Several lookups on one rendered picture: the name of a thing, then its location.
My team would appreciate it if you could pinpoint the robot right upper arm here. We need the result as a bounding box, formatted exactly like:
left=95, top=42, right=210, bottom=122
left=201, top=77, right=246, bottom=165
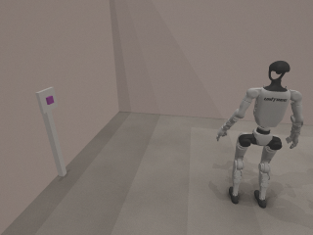
left=289, top=89, right=303, bottom=123

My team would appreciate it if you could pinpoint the button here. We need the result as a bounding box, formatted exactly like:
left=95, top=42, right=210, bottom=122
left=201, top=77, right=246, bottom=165
left=46, top=96, right=54, bottom=105

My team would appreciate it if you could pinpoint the right robot hand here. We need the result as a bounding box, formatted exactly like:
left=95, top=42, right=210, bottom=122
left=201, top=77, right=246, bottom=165
left=286, top=135, right=299, bottom=149

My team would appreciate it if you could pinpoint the robot right forearm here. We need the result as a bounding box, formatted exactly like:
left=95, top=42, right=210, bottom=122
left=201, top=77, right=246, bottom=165
left=291, top=116, right=304, bottom=138

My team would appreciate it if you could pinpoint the panel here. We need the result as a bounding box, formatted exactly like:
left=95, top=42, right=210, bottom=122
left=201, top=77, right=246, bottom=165
left=35, top=87, right=67, bottom=177

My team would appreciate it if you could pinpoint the robot left forearm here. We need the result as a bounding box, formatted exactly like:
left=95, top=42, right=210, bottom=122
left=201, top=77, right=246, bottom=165
left=221, top=109, right=239, bottom=131

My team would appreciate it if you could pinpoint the robot left upper arm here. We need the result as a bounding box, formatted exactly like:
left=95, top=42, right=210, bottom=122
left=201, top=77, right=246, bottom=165
left=235, top=87, right=261, bottom=118

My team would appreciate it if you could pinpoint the robot head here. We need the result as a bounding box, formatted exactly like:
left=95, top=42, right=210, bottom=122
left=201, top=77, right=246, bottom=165
left=263, top=61, right=291, bottom=92

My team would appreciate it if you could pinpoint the robot right foot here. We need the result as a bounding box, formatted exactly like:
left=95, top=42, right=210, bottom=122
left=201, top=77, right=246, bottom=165
left=254, top=190, right=266, bottom=209

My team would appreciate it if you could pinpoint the left robot hand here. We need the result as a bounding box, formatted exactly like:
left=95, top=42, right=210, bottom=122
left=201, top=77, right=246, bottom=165
left=216, top=126, right=228, bottom=141

